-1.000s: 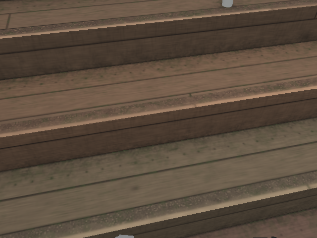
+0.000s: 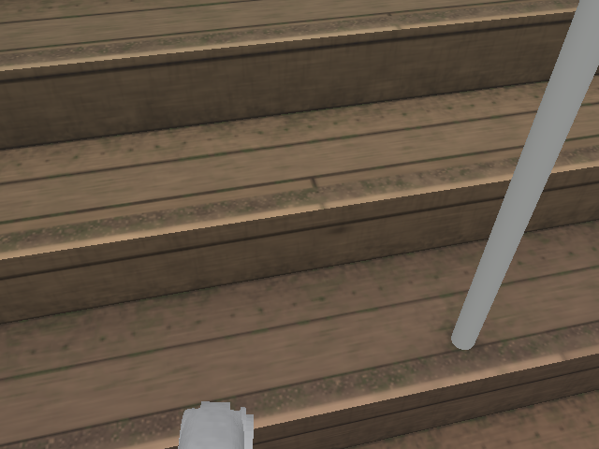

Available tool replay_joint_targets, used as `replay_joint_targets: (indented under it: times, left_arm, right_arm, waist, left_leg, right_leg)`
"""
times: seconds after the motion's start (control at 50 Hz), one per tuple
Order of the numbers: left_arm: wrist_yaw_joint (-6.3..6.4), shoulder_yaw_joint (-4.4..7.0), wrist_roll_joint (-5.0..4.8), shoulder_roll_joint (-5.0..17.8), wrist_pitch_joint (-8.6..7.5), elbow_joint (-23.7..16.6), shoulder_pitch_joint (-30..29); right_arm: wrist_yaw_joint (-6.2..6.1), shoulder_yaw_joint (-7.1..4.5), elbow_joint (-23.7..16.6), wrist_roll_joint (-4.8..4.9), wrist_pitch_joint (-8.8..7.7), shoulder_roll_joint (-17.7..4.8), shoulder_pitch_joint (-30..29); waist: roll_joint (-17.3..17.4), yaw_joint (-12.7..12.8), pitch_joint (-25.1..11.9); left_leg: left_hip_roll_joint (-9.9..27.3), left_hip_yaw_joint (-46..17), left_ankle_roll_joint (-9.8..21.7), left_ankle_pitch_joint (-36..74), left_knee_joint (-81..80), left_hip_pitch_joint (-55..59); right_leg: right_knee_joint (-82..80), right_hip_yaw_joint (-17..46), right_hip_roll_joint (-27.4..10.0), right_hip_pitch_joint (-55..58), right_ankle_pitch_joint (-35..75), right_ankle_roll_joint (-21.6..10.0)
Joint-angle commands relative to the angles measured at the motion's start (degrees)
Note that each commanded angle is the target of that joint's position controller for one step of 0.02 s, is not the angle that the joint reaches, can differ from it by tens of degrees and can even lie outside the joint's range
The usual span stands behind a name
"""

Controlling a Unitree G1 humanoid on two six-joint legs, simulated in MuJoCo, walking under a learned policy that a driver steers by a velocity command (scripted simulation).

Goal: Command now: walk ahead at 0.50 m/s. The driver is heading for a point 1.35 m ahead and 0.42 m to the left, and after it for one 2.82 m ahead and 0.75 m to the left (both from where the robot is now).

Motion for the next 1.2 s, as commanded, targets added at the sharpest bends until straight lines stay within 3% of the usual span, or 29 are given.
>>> replay_joint_targets:
  times: [0.02, 0.06, 0.08, 0.12, 0.16, 0.18, 0.2, 0.22, 0.24, 0.3, 0.34, 0.38, 0.44, 0.52, 0.58, 0.6, 0.64, 0.66, 0.68, 0.7, 0.72, 0.76, 0.8, 0.84, 0.94, 0.98, 1.08, 1.14, 1.2]
  left_arm:
    - [3.42, -0.29, -9.12, 1.8, -4.6, -2.9, -3.1]
    - [6.9, 0.27, -9.35, 4.2, -4.89, -5.7, 0.3]
    - [-0.43, -0.47, -2.75, 8.7, -3.31, -6.0, -2.0]
    - [-3.69, 2.29, -5.01, 16.4, -4.92, -10.0, -5.0]
    - [-3.6, 3.71, -5.19, 16.4, -4.79, -5.8, 0.1]
    - [-3.72, 3.97, -2.58, 13.4, -4.32, -5.2, 2.6]
    - [-4.61, 2.53, 0.8, 6.5, -3.8, -5.5, 11.3]
    - [-5.24, 3.17, -0.9, 6.0, -1.92, -7.7, 2.7]
    - [-5.17, 4.11, -3.32, 6.6, -1.46, -8.4, -5.5]
    - [-0.31, 2.13, -2.96, 2.6, -1.65, -14.0, -11.7]
    - [0.44, 0.62, -2.69, 0.1, -0.63, -16.4, -13.8]
    - [0.94, -0.86, -2.42, -0.4, -0.14, -17.7, -16.0]
    - [1.41, -1.64, -5.21, 1.2, -0.89, -20.7, -24.3]
    - [1.88, -3.52, -3.67, 2.6, 1.9, -32.0, -43.4]
    - [1.54, -3.47, -3.01, 1.5, 5.65, -35.6, -53.0]
    - [0.14, -3.68, -3.47, -0.5, 5.47, -34.7, -49.6]
    - [-0.87, -1.52, -5.51, 4.6, 3.99, -33.3, -45.1]
    - [0.21, -0.8, -6.37, 6.2, 3.35, -32.1, -40.2]
    - [1.55, 0.23, -4.89, 6.9, 2.69, -28.2, -28.3]
    - [2.12, 1.28, -4.53, 11.4, 2.62, -24.5, -14.8]
    - [2.61, 2.11, -0.62, 11.9, 3.24, -19.4, -3.2]
    - [3.37, 4.3, -3.13, 14.8, 0.85, -16.8, -15.0]
    - [2.3, 1.54, -4.21, 0.7, 0.39, -15.1, -22.9]
    - [2.06, 0.09, -3.68, -5.6, -0.42, -15.5, -26.3]
    - [1.83, 1.14, -1.01, 1.0, -0.79, -11.5, -20.7]
    - [1.55, 0.95, 0.9, 3.0, -0.41, -8.8, -15.7]
    - [2.22, -1.57, 2.44, 1.1, -1.68, -1.8, -2.7]
    - [1.59, -2.43, 3.78, 1.8, -1.56, -1.0, 3.4]
    - [-0.26, -1.94, -0.68, 4.9, -1.87, -6.0, -3.6]
  right_arm:
    - [-4.15, 3.55, -11.9, 0.07, 0.72, 8.6, -15.2]
    - [-5.27, 2.95, -11.5, 0.46, 1.82, 4.5, -10.9]
    - [-0.75, 2.89, -14.1, 1.26, 3.93, -0.2, -16.7]
    - [1.84, 1.39, -12.9, -1.66, 5.24, -4.5, -11.7]
    - [0.8, 0.9, -11.4, -1.06, 4.1, -4.3, -7.1]
    - [-0.56, -0.74, -6.9, -1.07, 3.81, -6.6, 4.3]
    - [-1.07, -0.58, -2.9, 1.71, 3.63, -8.5, 10.7]
    - [-1.6, -1.77, 1.3, -2.16, 4.11, -11.3, 23.4]
    - [-1.85, -3.22, 3.7, -3.12, 2.64, -12.7, 26.9]
    - [-1.82, -1.55, 9.4, -1.98, -1.23, -0.8, 13.3]
    - [-1.62, -0.23, 11.6, -1.01, -1.24, 2.7, 8.8]
    - [-1.14, -0.35, 14.8, -2.36, -1.62, 2.9, 13.7]
    - [-1.35, -1.0, 16.0, -4.07, -2.85, -0.8, 20.2]
    - [-1.0, -0.4, 23.2, -7.02, -3.15, -1.9, 31.2]
    - [1.53, 0.52, 16.6, -1.59, -3.79, -1.4, 23.9]
    - [1.67, 0.52, 15.1, 0.47, -4.12, -2.9, 25.1]
    - [1.75, -1.8, 15.4, 1.07, -5.58, -9.4, 28.3]
    - [1.89, -3.88, 15.3, 0.4, -5.42, -14.4, 28.7]
    - [1.68, -4.14, 14.4, -1.18, -5.78, -10.1, 28.7]
    - [1.95, -1.9, 11.8, -3.04, -5.9, -2.6, 30.4]
    - [3.29, -2.61, 14.2, -0.54, -3.86, -2.6, 27.0]
    - [3.23, -2.35, 11.8, 1.62, -3.5, -1.7, 20.2]
    - [2.35, -1.0, 11.6, -0.35, -2.58, 0.6, 19.2]
    - [0.66, 0.09, 7.9, -0.24, 0.55, 2.6, 15.1]
    - [2.23, -0.08, 7.7, 0.91, 1.69, -1.9, 10.1]
    - [1.91, -0.01, 5.8, 0.93, 1.87, -3.9, 6.1]
    - [1.35, 3.25, -0.4, 0.92, 2.37, 0.0, -6.7]
    - [0.54, 3.84, -5.1, 0.67, 4.18, -2.6, -15.1]
    - [1.88, 4.33, -6.3, -0.83, 6.83, -1.7, -19.0]
  waist:
    - [-1.0, -0.4, 13.2]
    - [-2.1, 1.1, 8.7]
    - [-15.8, -4.3, -2.9]
    - [-11.4, -6.4, -4.6]
    - [-13.0, -5.8, -5.5]
    - [-9.5, -6.6, -10.7]
    - [1.0, -3.3, -22.4]
    - [11.7, -10.9, -17.3]
    - [13.0, -11.8, -7.0]
    - [-1.5, -1.3, -3.6]
    - [-1.5, 3.8, -4.4]
    - [-1.1, 4.0, -3.5]
    - [5.3, 0.1, -0.4]
    - [-0.5, -2.7, 1.9]
    - [3.5, -1.5, 6.9]
    - [7.1, -0.1, 5.5]
    - [9.0, 3.8, -2.2]
    - [11.2, 4.7, -7.8]
    - [4.5, 8.2, -17.2]
    - [-13.5, 11.9, -28.1]
    - [-15.8, 15.9, -21.7]
    - [-6.5, 8.7, -1.1]
    - [2.6, 2.5, -0.7]
    - [0.3, -1.6, -2.5]
    - [-3.7, -0.9, 2.4]
    - [1.8, 0.6, 4.5]
    - [-2.4, 2.5, 6.4]
    - [-5.7, 4.4, 4.7]
    - [-4.0, 1.9, 6.0]
  left_leg:
    - [1.5, 14.5, -6.7, -3.6, -13.0, 9.5]
    - [4.0, 19.1, -10.0, -5.9, -28.0, 25.7]
    - [0.1, 15.2, -6.8, -4.6, -31.5, 38.6]
    - [-4.0, 18.6, -8.6, -8.5, -45.6, 34.6]
    - [-6.2, 19.9, -7.4, -11.0, -65.9, 32.2]
    - [-5.6, 13.3, -4.3, 1.0, -66.4, 47.1]
    - [0.0, -8.8, 4.9, 2.4, -71.7, 71.3]
    - [6.7, -29.7, 10.0, -3.7, -89.9, 78.2]
    - [8.8, -38.2, 7.8, -22.4, -97.9, 73.3]
    - [7.5, -25.8, 3.6, -1.2, -94.2, 67.4]
    - [5.2, -14.1, 0.3, 8.4, -95.1, 64.0]
    - [2.9, -5.1, -1.6, 12.2, -96.1, 63.6]
    - [2.0, -5.5, -0.5, 8.7, -101.8, 53.8]
    - [6.5, -12.8, -1.8, -6.2, -106.1, 67.0]
    - [9.7, -11.6, 2.1, -4.0, -122.6, 40.5]
    - [11.5, -11.4, 2.3, 12.4, -120.6, 41.4]
    - [10.9, -7.4, 1.0, 68.3, -109.8, 60.7]
    - [10.2, -4.0, -2.2, 87.0, -102.1, 69.6]
    - [6.6, -4.2, -5.3, 81.9, -84.8, 60.9]
    - [-2.2, -3.7, -6.8, 42.0, -66.6, 39.1]
    - [-6.7, -11.8, -8.7, 7.6, -34.8, 30.1]
    - [-1.8, -6.8, -8.4, 12.6, -17.2, 18.1]
    - [0.1, -3.6, -6.1, 7.8, -11.4, 19.1]
    - [2.1, -2.3, -5.1, 4.5, -10.3, 16.8]
    - [0.4, 1.2, -5.4, 0.7, 0.3, 8.9]
    - [-0.6, -1.1, -3.4, 1.7, 1.7, -3.2]
    - [1.4, 3.5, 2.8, -0.5, -2.4, -15.5]
    - [6.2, 8.3, 1.0, 5.4, -17.0, -13.5]
    - [5.4, 17.8, -1.4, -7.1, -31.9, 12.2]
  right_leg:
    - [-27.3, 10.1, -11.3, -16.3, 8.6, -4.5]
    - [-32.5, 9.6, -11.5, -11.4, 28.4, -5.5]
    - [-27.5, 7.2, -11.6, -18.3, 52.8, -9.3]
    - [-20.8, 7.6, -19.2, 5.3, 95.0, -12.1]
    - [-10.0, 5.5, -21.2, 28.1, 110.1, -13.1]
    - [2.1, 4.4, -19.2, 22.3, 108.8, -10.2]
    - [13.0, 9.0, -13.9, 2.3, 91.3, -7.9]
    - [32.2, 12.6, -4.1, -17.7, 35.7, -4.1]
    - [58.0, 19.8, 0.6, -33.3, 22.2, -2.6]
    - [76.8, 22.4, 1.5, -48.9, 21.9, -5.8]
    - [78.6, 16.9, -2.6, -53.3, 17.3, -5.8]
    - [77.3, 10.2, -6.0, -58.2, 13.2, -4.7]
    - [86.1, 3.6, -6.0, -54.2, 4.4, -2.5]
    - [66.8, 7.8, -11.3, -67.4, 9.2, -7.3]
    - [52.4, -4.0, -10.5, -35.6, 2.2, -3.6]
    - [53.4, -5.4, -7.6, -27.0, 0.8, -2.4]
    - [37.8, -7.6, -0.1, -21.3, -4.8, -2.1]
    - [30.9, -4.2, 0.6, -15.6, -2.1, -3.3]
    - [27.2, 7.2, -4.6, 3.5, 15.9, -6.9]
    - [8.9, 35.9, -19.1, 26.0, 9.7, -16.0]
    - [-7.7, 59.1, -26.6, 19.0, -11.2, -17.3]
    - [-4.9, 43.7, -25.5, 0.0, -20.2, -12.1]
    - [-5.2, 27.1, -25.3, -5.5, -2.8, -11.3]
    - [-10.5, 17.1, -24.1, -5.0, 9.6, -8.3]
    - [-19.6, 1.1, -20.5, -5.4, 9.7, -8.7]
    - [-19.7, 0.1, -21.0, 2.9, 7.3, -8.0]
    - [-23.6, -3.7, -21.7, 18.7, 16.6, -8.0]
    - [-28.1, -5.7, -22.9, 23.1, 13.8, -7.3]
    - [-34.5, -14.5, -23.3, 9.4, 29.4, -8.7]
